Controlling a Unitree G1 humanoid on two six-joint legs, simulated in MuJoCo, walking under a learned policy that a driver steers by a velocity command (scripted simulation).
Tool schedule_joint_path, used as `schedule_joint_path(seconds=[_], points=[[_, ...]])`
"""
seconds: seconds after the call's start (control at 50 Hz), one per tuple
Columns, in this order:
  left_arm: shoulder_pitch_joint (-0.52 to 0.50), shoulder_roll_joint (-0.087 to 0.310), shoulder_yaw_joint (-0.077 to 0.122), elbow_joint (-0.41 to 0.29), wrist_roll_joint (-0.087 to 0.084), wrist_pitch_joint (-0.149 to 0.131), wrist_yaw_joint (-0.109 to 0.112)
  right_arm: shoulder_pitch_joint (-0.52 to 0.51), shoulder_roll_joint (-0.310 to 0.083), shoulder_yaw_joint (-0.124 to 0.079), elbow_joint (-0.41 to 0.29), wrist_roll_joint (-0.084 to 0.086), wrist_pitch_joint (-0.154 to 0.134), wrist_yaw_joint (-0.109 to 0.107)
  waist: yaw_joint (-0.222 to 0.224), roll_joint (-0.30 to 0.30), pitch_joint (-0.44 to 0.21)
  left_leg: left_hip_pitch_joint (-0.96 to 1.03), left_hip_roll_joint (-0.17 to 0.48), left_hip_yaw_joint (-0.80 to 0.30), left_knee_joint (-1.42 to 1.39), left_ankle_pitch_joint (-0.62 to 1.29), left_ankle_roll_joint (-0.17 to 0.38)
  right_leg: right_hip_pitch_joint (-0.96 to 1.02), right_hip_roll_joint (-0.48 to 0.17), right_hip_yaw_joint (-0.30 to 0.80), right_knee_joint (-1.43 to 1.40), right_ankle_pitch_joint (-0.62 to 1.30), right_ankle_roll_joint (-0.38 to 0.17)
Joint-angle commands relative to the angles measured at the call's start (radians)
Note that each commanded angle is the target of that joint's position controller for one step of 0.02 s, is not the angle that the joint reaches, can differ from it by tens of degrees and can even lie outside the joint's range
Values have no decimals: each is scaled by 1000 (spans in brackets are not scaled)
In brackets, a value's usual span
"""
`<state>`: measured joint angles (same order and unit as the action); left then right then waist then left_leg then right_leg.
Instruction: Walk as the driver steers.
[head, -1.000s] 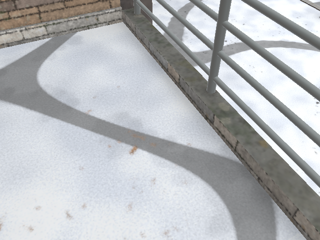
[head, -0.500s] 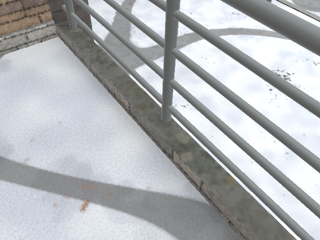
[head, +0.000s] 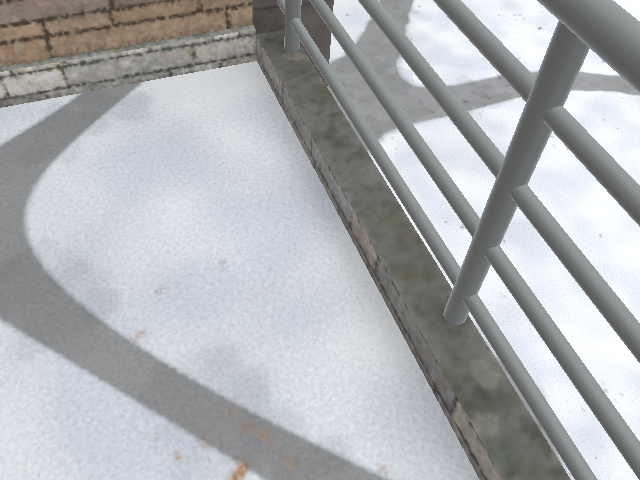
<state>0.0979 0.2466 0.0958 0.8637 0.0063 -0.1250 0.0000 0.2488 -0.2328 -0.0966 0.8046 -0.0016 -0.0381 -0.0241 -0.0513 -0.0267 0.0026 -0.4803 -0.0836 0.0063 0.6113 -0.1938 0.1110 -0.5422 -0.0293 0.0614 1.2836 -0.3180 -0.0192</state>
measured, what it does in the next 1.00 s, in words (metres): walks ahead, turning left: right foot, then left foot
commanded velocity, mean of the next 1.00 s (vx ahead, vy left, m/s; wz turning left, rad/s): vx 0.31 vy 0.00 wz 0.36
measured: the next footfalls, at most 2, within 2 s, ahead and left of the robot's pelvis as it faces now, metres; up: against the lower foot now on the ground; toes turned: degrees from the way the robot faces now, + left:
right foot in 0.28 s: +0.30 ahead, -0.14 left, +0.00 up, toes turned +15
left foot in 0.68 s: +0.38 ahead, +0.20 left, +0.00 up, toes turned +19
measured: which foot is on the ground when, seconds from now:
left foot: down 0.00-0.28, up 0.30-0.66, down 0.68-1.00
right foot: up 0.00-0.26, down 0.28-0.68, up 0.70-0.96, down 0.98-1.00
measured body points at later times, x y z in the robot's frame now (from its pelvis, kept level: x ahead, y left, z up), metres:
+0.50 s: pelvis +0.23 -0.01 +0.01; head +0.25 -0.03 +0.46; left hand +0.21 +0.28 -0.09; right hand +0.49 -0.21 -0.07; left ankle +0.20 +0.13 -0.61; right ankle +0.26 -0.15 -0.72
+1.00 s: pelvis +0.33 +0.09 +0.01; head +0.35 +0.08 +0.46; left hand +0.36 +0.37 -0.10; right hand +0.55 -0.08 -0.11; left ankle +0.34 +0.19 -0.72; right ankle +0.39 -0.03 -0.73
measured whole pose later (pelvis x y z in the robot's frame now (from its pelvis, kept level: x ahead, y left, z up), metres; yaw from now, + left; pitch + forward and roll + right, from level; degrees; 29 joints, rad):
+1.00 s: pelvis +0.33 +0.09 +0.01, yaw +21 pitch +1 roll +2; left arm 0.17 0.21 0.04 0.78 0.01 -0.02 0.04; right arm 0.18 -0.18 -0.07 0.68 -0.01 0.03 -0.02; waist 0.01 -0.01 0.01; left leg -0.35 -0.09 0.02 0.51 -0.18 0.06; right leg -0.35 -0.07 0.03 0.61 -0.28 0.03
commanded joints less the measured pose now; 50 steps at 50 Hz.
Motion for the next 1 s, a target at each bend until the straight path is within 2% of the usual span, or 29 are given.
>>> schedule_joint_path(seconds=[0.02, 0.1, 0.16, 0.2, 0.26, 0.28, 0.3, 0.32, 0.34, 0.36, 0.38, 0.4, 0.42, 0.46, 0.52, 0.56, 0.6, 0.66, 0.68, 0.7, 0.72, 0.74, 0.76, 0.78, 0.8, 0.86, 0.94, 0.98, 1.0], points=[[17, 94, 24, -106, -9, -9, 22, -114, -110, -19, -134, 9, -11, -11, 80, 104, -114, 133, 204, -377, -356, -82, 166, -136, -78, 31, -138, 68, -20], [-87, 26, -4, -160, 25, 22, 20, -42, -131, -33, -155, 13, -16, -8, 49, 52, -121, 72, 156, -272, -288, 175, 146, -62, -44, -12, -394, 263, 49], [-169, 19, -13, -186, 7, 36, 12, 38, -126, -37, -158, 9, 0, -8, -2, 79, -115, 87, 143, -273, -247, 125, 140, 2, 6, -32, -569, 283, 80], [-174, 49, -3, -203, -14, 21, 11, 54, -124, -39, -156, 5, 3, -9, -8, 129, -123, 105, 163, -334, -224, 40, 137, 67, 40, -15, -637, 209, 86], [-73, 105, 24, -179, -18, -16, 7, 17, -75, -33, -193, 18, 12, -18, 61, 179, -120, 132, 122, -404, -96, -121, 94, 236, 48, 14, -809, 183, 43], [43, 133, 31, -163, -9, -16, 0, -44, -40, -17, -226, 8, 14, -28, 133, 150, -156, 49, 100, -364, 55, -77, 50, 389, -51, 88, -815, 199, -5], [178, 193, 47, -136, 18, -5, 8, -22, 20, 2, -249, 4, 10, -20, 140, -49, -238, -154, 4, -202, 365, -245, -6, 620, -255, 321, -857, 165, -103], [252, 240, 61, -125, 31, -13, 14, 46, -27, 6, -293, 19, 3, -17, 110, -354, -298, -383, -7, -145, 601, -413, -34, 729, -452, 783, -960, -146, -262], [193, 132, 34, -171, 11, -9, 24, 4, -121, -12, -284, 21, 2, -8, 132, -219, -193, -520, 44, -167, 791, -330, -39, 699, -420, 748, -976, -318, -273], [182, 123, 28, -168, 13, 14, 26, -62, -132, -15, -293, 27, 1, 1, 146, -172, -115, -564, 63, -133, 929, -236, -47, 629, -363, 581, -951, -230, -233], [159, 125, 23, -176, 13, 34, 33, -66, -113, -5, -293, 13, 7, 9, 121, -86, -115, -538, 83, -129, 968, -141, -55, 556, -314, 457, -951, -130, -188], [157, 133, 19, -161, 16, 43, 36, -88, -89, 0, -313, 15, 10, 16, 92, -58, -81, -511, 105, -150, 933, -77, -55, 475, -278, 375, -964, -68, -158], [151, 82, 2, -153, 16, 51, 44, -81, -57, 17, -305, 8, 16, 18, 75, -57, -32, -459, 100, -156, 930, -58, -76, 377, -249, 309, -980, 24, -161], [107, 52, -5, -136, 8, 45, 46, -72, -65, 13, -306, 48, 23, 11, 35, -79, 7, -392, 111, -146, 775, -37, -117, 301, -197, 143, -996, 257, -141], [80, 124, 17, -131, 16, 46, 56, -137, -49, 23, -315, 25, 14, 7, 40, -100, -24, -242, 128, -76, 412, 21, -148, 273, -176, 12, -1005, 519, -125], [122, 162, 19, -101, -14, 48, 58, -155, -13, 33, -300, 11, 5, 26, 56, -135, -77, -40, 106, -5, 185, 34, -142, 266, -175, -33, -989, 545, -114], [150, 207, 32, -86, -26, 40, 44, -141, -49, 14, -288, 12, 1, 33, 53, -158, -96, 57, 92, 3, 68, 84, -124, 300, -214, -20, -953, 481, -103], [168, 187, 24, -80, -35, 30, 31, -72, -94, -16, -249, 5, -5, 33, 6, -89, -108, 255, 54, 19, -134, 200, -50, 321, -171, -45, -813, 497, -52], [203, 152, 12, -83, -6, 24, 30, -17, -154, -29, -240, -9, -5, 29, -9, 18, -150, 404, 117, -47, -113, 561, -31, 251, -100, -115, -646, 413, 6], [235, 57, -26, -128, 20, 20, 34, 12, -211, -30, -252, -36, 6, 21, 31, 315, -233, 691, 366, -340, -89, 1021, 124, -68, 0, -137, -312, -171, 91], [318, 60, -37, -106, 3, 25, 44, 39, -161, -13, -234, -29, 12, 34, 39, 418, -402, 684, 458, -445, -151, 963, 234, -59, -32, -18, -144, -368, 108], [287, 127, -19, -109, -11, 38, 50, 29, -120, -5, -228, -22, 21, 40, 32, 294, -361, 636, 387, -419, -162, 790, 224, -80, -55, 9, -33, -326, 111], [207, 127, -22, -123, -19, 54, 51, -7, -128, -8, -231, -19, 24, 37, 29, 173, -293, 574, 370, -382, -186, 645, 202, -137, -63, -9, -3, -276, 106], [183, 117, -23, -126, -6, 72, 57, -57, -116, -3, -239, -13, 33, 36, 47, 120, -237, 475, 340, -333, -207, 566, 172, -130, -82, -4, -42, -228, 104], [190, 109, -23, -120, 4, 94, 60, -97, -96, 1, -237, -22, 40, 29, 81, 114, -199, 354, 314, -284, -235, 478, 153, -69, -97, 2, -96, -173, 102], [193, 43, -34, -110, -13, 104, 56, -151, -74, 0, -230, -30, 54, 20, 111, 132, -145, 193, 237, -190, -275, 353, 124, 103, -74, -35, -340, -123, 70], [170, 65, -27, -109, -20, 97, 51, -135, -56, 4, -210, -4, 48, 3, 105, 146, -147, 178, 243, -209, -278, 138, 113, 276, -30, -41, -651, 76, 50], [164, 60, -30, -114, 21, 100, 36, -104, -7, 17, -188, 0, 50, 3, 111, 110, -132, 108, 190, -192, -265, -89, 22, 424, -53, -6, -787, 232, 23], [144, 103, -24, -136, 31, 102, 35, -65, 5, 17, -180, -11, 52, 3, 76, 30, -85, 79, 128, -156, -219, -228, -28, 411, -127, 66, -834, 227, -7]])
